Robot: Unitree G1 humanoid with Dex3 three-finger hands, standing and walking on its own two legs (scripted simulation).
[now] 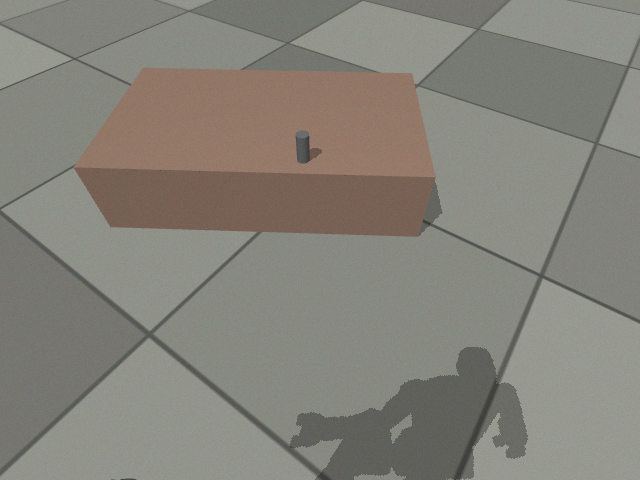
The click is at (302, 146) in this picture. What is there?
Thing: slim round
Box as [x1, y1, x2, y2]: [296, 130, 309, 163]
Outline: 301,130 296,133 297,160 299,162 304,163 309,160 308,133 306,131
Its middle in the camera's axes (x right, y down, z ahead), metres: -0.07 -0.34 +1.42
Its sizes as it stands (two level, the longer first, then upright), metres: 0.048 0.048 0.112
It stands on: a support 0.33 m high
